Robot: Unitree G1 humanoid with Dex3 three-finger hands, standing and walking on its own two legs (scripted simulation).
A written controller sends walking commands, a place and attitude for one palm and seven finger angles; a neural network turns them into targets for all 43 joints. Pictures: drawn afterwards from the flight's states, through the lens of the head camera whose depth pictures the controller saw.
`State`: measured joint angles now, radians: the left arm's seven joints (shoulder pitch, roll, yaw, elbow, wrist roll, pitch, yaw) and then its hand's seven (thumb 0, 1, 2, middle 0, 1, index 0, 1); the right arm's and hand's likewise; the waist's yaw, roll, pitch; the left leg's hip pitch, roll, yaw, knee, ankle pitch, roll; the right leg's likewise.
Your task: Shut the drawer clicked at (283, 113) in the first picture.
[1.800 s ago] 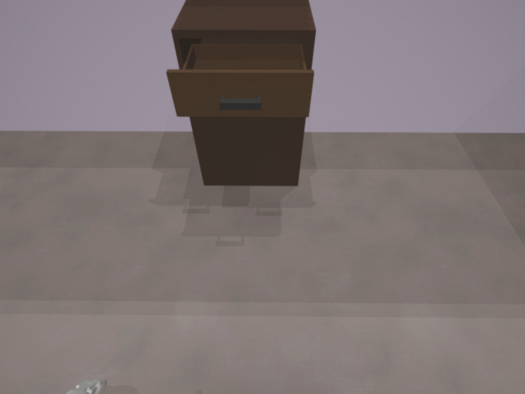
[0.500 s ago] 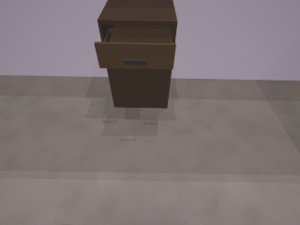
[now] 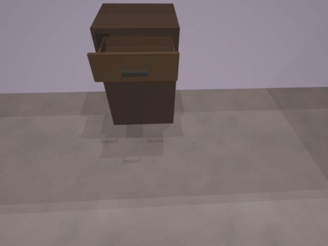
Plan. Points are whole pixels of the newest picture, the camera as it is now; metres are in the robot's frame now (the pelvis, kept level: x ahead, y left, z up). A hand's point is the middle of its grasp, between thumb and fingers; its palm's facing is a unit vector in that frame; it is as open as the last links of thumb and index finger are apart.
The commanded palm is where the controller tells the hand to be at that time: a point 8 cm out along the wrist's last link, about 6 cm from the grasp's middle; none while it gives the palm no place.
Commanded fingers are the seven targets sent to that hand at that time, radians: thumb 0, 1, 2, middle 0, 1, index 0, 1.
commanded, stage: walk to a spot facing it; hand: left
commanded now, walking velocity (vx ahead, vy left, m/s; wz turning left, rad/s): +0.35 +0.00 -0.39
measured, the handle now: (135, 71) +0.92 +0.22 -0.08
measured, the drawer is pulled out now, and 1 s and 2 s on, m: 0.24 0.24 0.24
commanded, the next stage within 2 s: turn to face it in 0.46 s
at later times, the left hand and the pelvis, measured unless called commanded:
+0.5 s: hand out of the picture +0.10 +0.13 -0.16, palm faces -0.03 -0.99 -0.16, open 7.3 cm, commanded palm none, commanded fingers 0.00 0.90 0.90 -0.20 -0.30 -0.20 -0.30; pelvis +0.16 -0.03 +0.01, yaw -7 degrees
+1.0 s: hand (125, 174) +0.38 +0.17 -0.16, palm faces -0.01 -0.97 -0.22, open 7.3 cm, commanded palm none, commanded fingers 0.00 0.90 0.90 -0.20 -0.30 -0.20 -0.30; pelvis +0.30 -0.01 +0.00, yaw -2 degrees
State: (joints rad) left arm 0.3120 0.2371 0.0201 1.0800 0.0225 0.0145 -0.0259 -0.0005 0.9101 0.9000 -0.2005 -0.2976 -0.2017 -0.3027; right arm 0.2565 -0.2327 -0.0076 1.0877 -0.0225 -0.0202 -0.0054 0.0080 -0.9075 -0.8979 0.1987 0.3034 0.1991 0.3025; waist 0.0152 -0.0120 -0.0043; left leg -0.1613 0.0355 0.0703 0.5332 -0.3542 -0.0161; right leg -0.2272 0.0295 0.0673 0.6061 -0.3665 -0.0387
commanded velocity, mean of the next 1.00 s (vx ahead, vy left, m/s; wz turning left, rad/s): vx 0.17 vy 0.00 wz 0.08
